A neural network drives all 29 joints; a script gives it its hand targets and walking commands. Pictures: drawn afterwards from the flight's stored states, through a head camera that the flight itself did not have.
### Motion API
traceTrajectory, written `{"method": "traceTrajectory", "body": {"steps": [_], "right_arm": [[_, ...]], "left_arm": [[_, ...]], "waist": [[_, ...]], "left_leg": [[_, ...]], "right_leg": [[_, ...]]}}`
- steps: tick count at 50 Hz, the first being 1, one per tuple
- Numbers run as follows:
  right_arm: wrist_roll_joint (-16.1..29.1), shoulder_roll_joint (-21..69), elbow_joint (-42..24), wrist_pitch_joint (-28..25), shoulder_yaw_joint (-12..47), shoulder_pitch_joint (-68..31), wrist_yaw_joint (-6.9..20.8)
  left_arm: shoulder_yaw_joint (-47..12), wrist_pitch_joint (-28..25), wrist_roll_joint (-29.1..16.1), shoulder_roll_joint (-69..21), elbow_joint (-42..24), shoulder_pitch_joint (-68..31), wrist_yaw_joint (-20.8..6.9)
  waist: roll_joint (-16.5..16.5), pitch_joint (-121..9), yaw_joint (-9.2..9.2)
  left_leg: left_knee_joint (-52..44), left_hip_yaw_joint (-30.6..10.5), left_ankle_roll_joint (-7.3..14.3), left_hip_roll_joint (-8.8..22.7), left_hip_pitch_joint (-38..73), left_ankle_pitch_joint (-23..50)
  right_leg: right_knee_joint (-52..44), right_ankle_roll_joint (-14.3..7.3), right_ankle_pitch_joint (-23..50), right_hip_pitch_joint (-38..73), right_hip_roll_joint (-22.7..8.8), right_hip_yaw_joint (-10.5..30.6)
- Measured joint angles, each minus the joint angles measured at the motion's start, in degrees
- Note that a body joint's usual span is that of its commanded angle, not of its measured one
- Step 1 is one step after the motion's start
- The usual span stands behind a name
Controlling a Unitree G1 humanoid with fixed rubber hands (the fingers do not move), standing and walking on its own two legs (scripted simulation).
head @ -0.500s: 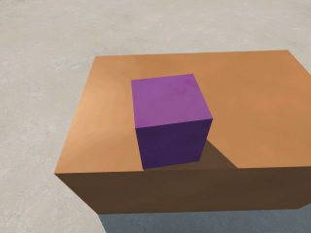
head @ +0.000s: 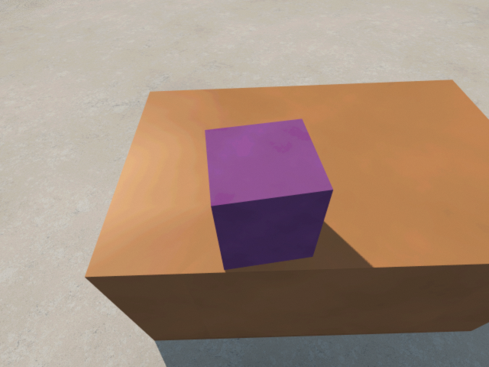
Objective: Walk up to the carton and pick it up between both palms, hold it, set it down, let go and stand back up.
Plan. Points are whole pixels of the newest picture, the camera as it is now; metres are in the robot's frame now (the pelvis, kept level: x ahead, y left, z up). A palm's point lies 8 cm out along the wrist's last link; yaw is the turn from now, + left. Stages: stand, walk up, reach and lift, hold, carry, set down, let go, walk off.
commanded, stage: stand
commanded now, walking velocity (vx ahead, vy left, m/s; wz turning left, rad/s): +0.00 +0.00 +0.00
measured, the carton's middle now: (261, 196) +0.47 -0.01 -0.05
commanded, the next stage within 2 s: none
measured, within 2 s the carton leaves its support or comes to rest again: neither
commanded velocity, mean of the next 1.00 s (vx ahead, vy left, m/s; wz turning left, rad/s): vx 0.00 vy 0.00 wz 0.00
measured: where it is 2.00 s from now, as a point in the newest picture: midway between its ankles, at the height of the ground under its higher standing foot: outside the picture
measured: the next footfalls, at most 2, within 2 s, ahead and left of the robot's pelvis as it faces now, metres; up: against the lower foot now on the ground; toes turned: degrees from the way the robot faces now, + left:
none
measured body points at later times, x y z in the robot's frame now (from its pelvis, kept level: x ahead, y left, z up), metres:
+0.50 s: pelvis +0.00 -0.01 +0.00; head +0.02 -0.01 +0.45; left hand +0.06 +0.25 -0.15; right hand +0.05 -0.28 -0.15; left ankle -0.04 +0.08 -0.74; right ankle +0.03 -0.14 -0.74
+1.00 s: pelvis -0.01 -0.01 +0.00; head +0.01 -0.01 +0.45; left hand +0.05 +0.26 -0.14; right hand +0.04 -0.27 -0.14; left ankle -0.04 +0.08 -0.74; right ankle +0.03 -0.14 -0.74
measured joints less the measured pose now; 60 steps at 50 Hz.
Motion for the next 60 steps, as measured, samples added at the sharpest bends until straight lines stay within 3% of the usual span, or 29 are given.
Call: {"method": "traceTrajectory", "body": {"steps": [29, 47, 60], "right_arm": [[0.1, -1.7, -1.6, 0.6, -0.3, -0.9, -0.7], [0.3, -0.5, -0.5, -0.4, 0.3, 0.2, 0.2], [0.1, -0.5, -0.2, -0.8, 0.5, -0.6, -0.3]], "left_arm": [[-0.2, -0.3, 0.3, -0.1, -1.0, -1.1, 0.1], [0.4, -0.7, 0.0, 0.3, 0.6, -0.6, -1.0], [0.8, -1.1, 0.0, 0.4, 0.2, -0.9, -0.3]], "waist": [[0.0, 0.0, 0.44], [-0.1, -0.7, 1.15], [-0.3, -0.8, 0.74]], "left_leg": [[2.2, 0.0, -0.8, 0.7, -0.8, -1.1], [-1.1, 0.1, -0.7, 0.5, 0.1, 1.2], [-1.7, 0.6, -0.6, 0.5, 0.4, 1.0]], "right_leg": [[3.2, -0.8, -1.6, -1.5, 0.3, -0.5], [-0.9, -0.7, 1.2, -0.3, 0.3, -0.5], [-1.0, -0.5, 1.0, -0.4, 0.3, 0.0]]}}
